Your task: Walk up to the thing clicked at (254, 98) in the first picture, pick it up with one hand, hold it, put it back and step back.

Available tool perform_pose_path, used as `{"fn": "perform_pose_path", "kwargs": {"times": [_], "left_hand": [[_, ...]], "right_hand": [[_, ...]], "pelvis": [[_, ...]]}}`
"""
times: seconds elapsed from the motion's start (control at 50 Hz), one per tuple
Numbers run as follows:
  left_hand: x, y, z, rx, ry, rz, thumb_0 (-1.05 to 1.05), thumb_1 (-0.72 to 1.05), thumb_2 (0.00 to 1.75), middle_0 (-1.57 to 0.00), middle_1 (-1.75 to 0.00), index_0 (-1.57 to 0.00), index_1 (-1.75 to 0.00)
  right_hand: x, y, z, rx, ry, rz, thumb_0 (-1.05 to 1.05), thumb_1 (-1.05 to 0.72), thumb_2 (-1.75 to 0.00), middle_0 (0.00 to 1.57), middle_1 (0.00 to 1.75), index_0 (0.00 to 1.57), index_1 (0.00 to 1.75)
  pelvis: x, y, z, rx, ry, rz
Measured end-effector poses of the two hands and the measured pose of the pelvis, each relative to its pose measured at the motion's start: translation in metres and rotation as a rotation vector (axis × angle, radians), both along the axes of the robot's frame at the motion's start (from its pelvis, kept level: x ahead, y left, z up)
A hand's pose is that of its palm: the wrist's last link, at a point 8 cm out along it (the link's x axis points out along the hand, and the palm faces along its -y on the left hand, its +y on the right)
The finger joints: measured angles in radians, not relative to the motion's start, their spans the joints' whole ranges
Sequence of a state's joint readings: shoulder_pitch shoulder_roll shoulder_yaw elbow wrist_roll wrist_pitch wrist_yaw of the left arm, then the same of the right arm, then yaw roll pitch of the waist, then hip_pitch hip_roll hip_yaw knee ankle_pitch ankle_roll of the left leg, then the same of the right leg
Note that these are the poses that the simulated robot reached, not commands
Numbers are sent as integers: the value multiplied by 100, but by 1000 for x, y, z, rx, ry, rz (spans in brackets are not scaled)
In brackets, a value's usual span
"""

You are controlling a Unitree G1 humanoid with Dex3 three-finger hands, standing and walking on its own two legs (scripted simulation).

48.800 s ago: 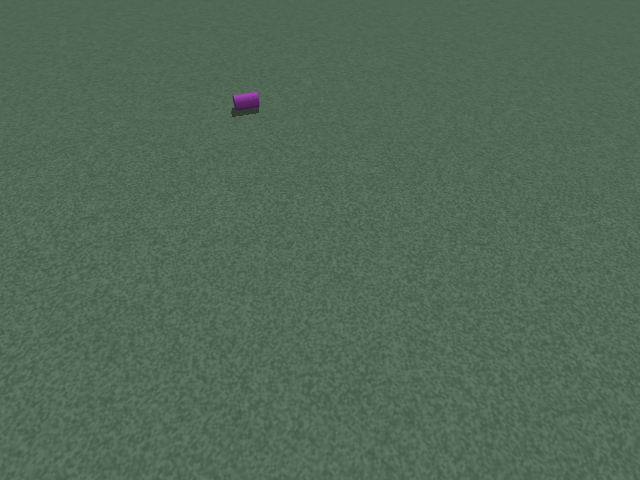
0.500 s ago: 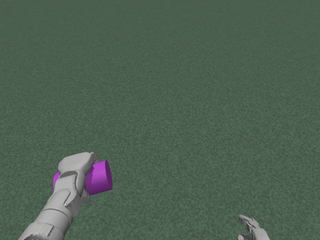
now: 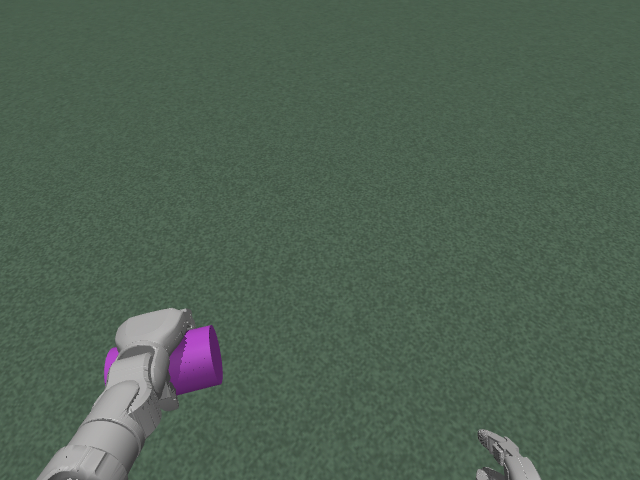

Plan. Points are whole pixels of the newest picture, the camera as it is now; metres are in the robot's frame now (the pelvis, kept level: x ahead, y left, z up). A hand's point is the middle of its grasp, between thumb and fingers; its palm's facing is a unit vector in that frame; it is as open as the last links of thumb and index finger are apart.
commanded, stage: crouch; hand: left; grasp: from above
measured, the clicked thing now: (167, 365) +0.30 +0.23 -0.07
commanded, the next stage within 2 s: lower in 1.78 s
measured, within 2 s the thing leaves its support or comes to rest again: neither
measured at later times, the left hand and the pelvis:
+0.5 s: hand (192, 377) +0.35 +0.25 -0.25, palm faces -0.40 -0.07 -0.91, open 11.2 cm; pelvis -0.03 +0.01 -0.12, yaw -1 degrees
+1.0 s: hand (213, 397) +0.39 +0.27 -0.48, palm faces -0.43 -0.12 -0.90, open 11.2 cm; pelvis -0.06 +0.01 -0.31, yaw -3 degrees
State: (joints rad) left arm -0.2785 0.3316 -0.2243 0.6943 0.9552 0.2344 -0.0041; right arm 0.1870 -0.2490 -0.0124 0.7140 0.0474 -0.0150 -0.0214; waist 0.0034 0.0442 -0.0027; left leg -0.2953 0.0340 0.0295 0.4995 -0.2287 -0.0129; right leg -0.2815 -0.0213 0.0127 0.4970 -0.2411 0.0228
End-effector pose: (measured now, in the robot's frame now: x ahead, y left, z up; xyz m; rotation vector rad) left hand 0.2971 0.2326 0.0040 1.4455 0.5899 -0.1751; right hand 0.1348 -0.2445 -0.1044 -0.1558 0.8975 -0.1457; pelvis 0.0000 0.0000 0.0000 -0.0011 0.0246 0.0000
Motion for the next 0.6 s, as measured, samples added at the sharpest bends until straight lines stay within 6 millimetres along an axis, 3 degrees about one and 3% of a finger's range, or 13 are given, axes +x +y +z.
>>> {"fn": "perform_pose_path", "kwargs": {"times": [0.14, 0.26, 0.44, 0.6], "left_hand": [[-1, 2, -36, 15, 21, -38, 0, -14, 52, -57, -66, -59, -64], [5, 7, -80, 43, 20, -44, 0, -14, 51, -58, -66, -60, -64], [41, 17, -162, 79, -37, -18, 0, -12, 49, -57, -64, -59, -62], [74, 20, -241, 70, -71, 35, 0, -10, 47, -57, -60, -59, -58]], "right_hand": [[-15, -6, -7, -21, 63, -10, 1, -87, -88, 20, 30, 21, 30], [-50, -19, -29, -66, 179, -33, 1, -87, -88, 20, 30, 21, 29], [-118, -33, -93, -135, 352, -94, 0, -86, -88, 20, 30, 21, 29], [-158, -22, -171, -127, 443, -131, 0, -86, -88, 20, 30, 21, 29]], "pelvis": [[-3, 0, -6, -3, 41, 4], [-10, 2, -25, -12, 143, 5], [-26, 6, -93, -32, 348, 0], [-40, 11, -169, -47, 500, -10]]}}
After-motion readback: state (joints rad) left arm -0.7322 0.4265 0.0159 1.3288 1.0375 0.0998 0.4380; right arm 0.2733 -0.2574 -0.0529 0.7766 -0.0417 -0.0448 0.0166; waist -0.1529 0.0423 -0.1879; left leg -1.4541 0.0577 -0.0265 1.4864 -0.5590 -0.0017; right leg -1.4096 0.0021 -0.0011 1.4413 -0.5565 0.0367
